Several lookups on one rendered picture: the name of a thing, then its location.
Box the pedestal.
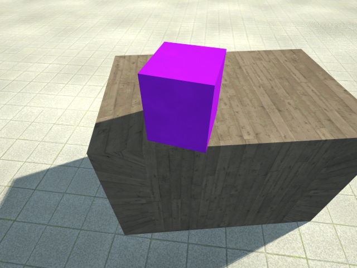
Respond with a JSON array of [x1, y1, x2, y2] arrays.
[[86, 49, 357, 235]]

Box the carton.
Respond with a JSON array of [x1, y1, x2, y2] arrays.
[[138, 42, 226, 153]]

